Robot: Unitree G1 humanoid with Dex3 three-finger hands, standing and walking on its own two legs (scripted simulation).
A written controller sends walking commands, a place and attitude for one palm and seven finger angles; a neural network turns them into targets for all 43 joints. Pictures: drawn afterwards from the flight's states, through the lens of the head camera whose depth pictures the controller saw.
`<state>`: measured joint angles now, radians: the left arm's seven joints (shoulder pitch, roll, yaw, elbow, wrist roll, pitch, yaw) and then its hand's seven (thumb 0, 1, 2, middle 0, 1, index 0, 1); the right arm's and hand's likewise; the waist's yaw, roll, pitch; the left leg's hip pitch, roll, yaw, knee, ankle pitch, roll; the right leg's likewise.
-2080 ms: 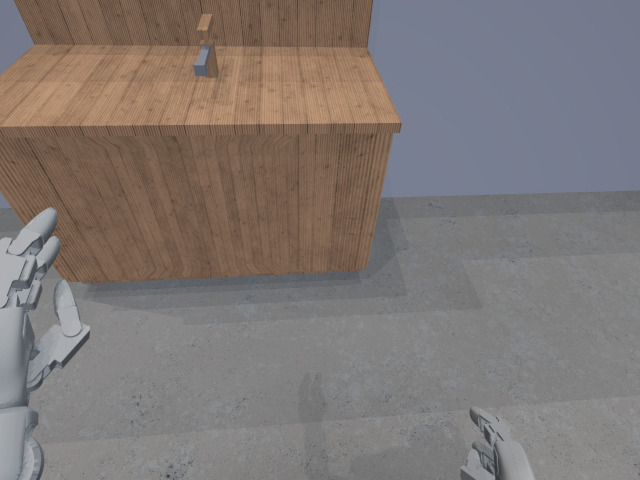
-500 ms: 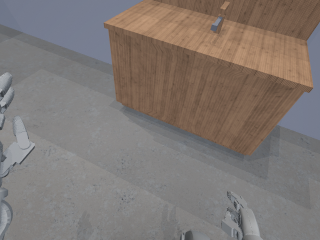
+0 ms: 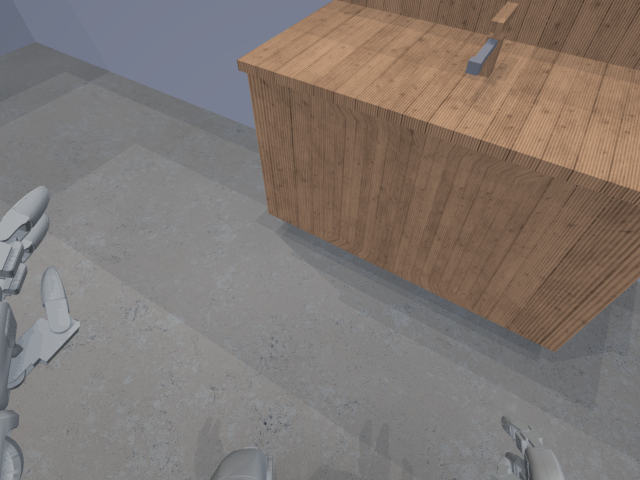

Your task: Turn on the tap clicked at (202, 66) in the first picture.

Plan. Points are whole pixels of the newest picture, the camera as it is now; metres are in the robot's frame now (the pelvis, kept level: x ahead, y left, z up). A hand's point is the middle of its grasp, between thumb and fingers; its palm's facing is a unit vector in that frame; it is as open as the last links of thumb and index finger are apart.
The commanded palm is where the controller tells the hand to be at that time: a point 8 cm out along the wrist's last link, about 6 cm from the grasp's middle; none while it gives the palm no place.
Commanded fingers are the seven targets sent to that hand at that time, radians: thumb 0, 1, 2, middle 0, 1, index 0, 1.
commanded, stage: walk to a spot facing it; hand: left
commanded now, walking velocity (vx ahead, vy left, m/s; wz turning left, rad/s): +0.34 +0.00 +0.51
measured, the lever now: (474, 66) +0.94 -0.32 +0.05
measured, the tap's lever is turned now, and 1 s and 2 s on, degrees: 0 0 0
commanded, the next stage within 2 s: turn to face it in 0.36 s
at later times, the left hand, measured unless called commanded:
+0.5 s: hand (49, 223) +0.30 +0.27 +0.21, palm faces +0.54 -0.68 -0.49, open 7.4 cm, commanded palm +0.26 +0.30 +0.18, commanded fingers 0.00 0.90 0.90 -0.20 -0.30 -0.20 -0.30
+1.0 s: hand (151, 145) +0.44 +0.22 +0.19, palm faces +0.38 -0.81 -0.44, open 7.4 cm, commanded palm +0.39 +0.25 +0.18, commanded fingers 0.00 0.90 0.90 -0.20 -0.30 -0.20 -0.30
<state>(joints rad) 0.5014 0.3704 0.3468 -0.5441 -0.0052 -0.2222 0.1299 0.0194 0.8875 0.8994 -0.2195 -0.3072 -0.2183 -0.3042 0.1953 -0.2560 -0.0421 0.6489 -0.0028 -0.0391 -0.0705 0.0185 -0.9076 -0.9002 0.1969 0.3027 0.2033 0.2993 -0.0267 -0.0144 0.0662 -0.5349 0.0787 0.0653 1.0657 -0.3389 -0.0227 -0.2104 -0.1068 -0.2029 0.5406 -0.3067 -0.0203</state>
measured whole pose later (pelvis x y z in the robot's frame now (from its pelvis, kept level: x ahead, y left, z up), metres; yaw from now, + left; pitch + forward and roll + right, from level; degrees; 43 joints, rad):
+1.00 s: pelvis +0.21 -0.02 +0.00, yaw -4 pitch +1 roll -1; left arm 0.45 0.41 0.43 -0.52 -0.03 -0.25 0.14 0.02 0.89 0.90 -0.21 -0.31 -0.21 -0.30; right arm 0.18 -0.21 -0.03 0.53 0.00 -0.06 -0.03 0.01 -0.91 -0.90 0.19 0.30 0.20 0.30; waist 0.01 0.01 0.03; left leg -0.26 0.15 0.19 0.55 -0.29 -0.03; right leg -0.44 0.00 -0.08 0.93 -0.44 0.04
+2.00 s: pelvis +0.05 -0.12 -0.01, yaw -38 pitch +1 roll -1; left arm 0.49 0.37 0.38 -0.51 -0.03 -0.20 0.13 0.02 0.89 0.90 -0.21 -0.31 -0.21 -0.30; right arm 0.24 -0.16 0.01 0.53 0.02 -0.01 0.01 0.01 -0.90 -0.90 0.20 0.30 0.20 0.30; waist 0.05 0.05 0.07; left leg -0.23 0.21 0.17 0.56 -0.31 -0.10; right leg -0.43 -0.04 0.00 0.79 -0.39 0.06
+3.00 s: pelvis +0.02 -0.18 +0.00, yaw -46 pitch +0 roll +1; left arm 0.52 0.35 0.36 -0.51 -0.01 -0.26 0.16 0.02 0.89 0.90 -0.22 -0.31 -0.22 -0.30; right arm 0.26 -0.27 -0.06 0.65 0.00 -0.06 -0.06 0.02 -0.91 -0.90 0.20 0.30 0.20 0.30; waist 0.00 -0.01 0.06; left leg -0.36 0.07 0.13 0.58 -0.24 0.01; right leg -0.16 -0.10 -0.11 0.51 -0.35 0.03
